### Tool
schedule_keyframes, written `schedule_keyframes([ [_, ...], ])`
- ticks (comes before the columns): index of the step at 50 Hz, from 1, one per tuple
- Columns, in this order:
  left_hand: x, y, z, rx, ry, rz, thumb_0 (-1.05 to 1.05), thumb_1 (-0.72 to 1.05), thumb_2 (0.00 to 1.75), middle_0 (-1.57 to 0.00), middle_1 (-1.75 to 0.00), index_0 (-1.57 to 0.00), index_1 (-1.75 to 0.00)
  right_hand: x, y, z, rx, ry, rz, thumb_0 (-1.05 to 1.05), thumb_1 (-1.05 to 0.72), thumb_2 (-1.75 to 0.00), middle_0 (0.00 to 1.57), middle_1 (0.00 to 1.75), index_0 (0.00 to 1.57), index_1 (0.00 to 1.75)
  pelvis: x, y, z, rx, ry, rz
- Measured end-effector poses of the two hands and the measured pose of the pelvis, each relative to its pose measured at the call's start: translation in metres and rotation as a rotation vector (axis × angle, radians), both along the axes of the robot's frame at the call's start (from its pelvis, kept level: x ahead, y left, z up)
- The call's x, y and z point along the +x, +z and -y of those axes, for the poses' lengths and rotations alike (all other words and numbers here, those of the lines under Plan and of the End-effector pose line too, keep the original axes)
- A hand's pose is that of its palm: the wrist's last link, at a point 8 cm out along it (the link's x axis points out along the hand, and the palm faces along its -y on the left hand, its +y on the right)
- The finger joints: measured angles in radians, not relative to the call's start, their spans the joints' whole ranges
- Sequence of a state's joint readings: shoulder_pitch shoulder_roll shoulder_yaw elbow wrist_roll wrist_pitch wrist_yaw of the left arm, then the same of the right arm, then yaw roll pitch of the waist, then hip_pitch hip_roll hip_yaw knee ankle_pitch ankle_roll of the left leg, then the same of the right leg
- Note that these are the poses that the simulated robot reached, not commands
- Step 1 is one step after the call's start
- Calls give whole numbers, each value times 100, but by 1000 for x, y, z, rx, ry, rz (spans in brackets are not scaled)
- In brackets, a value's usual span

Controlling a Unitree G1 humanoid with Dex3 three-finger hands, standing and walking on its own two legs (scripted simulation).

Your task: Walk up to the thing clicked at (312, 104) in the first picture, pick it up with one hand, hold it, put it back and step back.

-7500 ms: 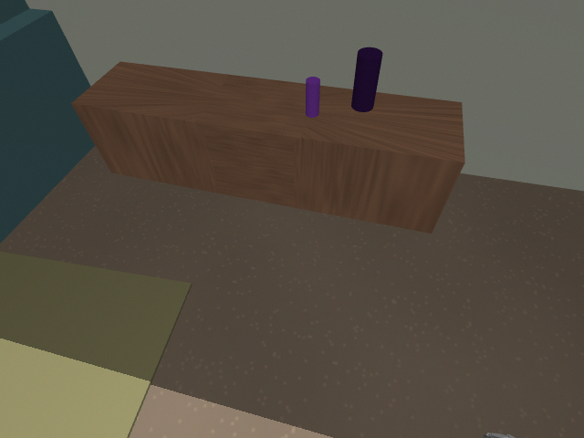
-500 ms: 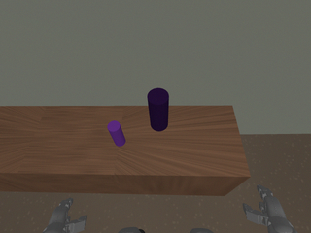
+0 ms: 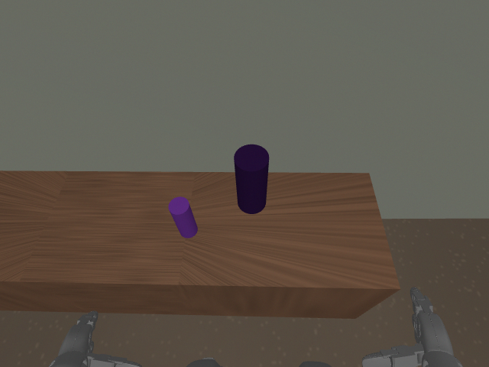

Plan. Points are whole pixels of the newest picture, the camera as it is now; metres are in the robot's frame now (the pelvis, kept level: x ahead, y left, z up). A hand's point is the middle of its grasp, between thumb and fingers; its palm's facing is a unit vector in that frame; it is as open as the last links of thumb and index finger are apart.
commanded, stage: go down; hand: left
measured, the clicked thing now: (184, 218) +0.49 +0.19 -0.27
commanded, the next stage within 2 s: none
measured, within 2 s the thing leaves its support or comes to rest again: neither
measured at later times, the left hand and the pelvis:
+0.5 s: hand (104, 347) +0.16 +0.26 -0.10, palm faces +0.08 -0.94 -0.33, open 17.6 cm; pelvis +0.01 +0.00 -0.01, yaw +1 degrees
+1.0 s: hand (93, 349) +0.16 +0.28 -0.09, palm faces +0.11 -0.94 -0.32, open 17.6 cm; pelvis +0.00 +0.00 -0.03, yaw +1 degrees
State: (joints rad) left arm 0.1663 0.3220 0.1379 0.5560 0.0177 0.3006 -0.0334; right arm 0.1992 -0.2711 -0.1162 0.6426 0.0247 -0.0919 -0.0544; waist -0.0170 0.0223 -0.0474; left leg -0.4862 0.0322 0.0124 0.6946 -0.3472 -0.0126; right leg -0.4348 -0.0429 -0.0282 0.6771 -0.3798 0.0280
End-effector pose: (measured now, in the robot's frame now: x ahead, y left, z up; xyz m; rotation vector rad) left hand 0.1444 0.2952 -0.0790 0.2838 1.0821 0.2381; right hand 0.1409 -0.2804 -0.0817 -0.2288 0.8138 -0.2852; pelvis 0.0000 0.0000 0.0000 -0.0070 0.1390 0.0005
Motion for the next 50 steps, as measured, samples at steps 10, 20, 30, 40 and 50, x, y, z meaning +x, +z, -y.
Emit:
schedule_keyframes([
  [10,6,4,-5,-14,0,10,-1,-57,1,-9,-5,-9,-6,13,5,-9,8,16,57,-1,49,-5,5,5,6,5,9,-5,-3,-3,5,-14],
  [20,5,10,-8,-7,6,37,-1,-59,1,-9,-5,-9,-6,8,6,-10,3,27,81,-1,51,-5,5,5,6,5,8,-11,-1,-5,10,-27],
  [30,0,14,-13,-9,10,73,-1,-59,3,-8,-5,-8,-6,9,12,-13,-12,41,138,-1,51,-5,5,5,6,5,5,-19,2,-5,13,-38],
  [40,-4,18,-18,-9,9,100,-1,-59,3,-8,-4,-8,-6,6,17,-16,-18,50,185,-1,51,-5,5,5,6,5,4,-26,4,-5,14,-52],
  [50,-3,24,-25,-7,8,146,-1,-59,3,-8,-4,-7,-6,6,24,-21,-30,64,231,-1,51,-6,5,5,6,5,2,-31,4,-8,18,-58],
])
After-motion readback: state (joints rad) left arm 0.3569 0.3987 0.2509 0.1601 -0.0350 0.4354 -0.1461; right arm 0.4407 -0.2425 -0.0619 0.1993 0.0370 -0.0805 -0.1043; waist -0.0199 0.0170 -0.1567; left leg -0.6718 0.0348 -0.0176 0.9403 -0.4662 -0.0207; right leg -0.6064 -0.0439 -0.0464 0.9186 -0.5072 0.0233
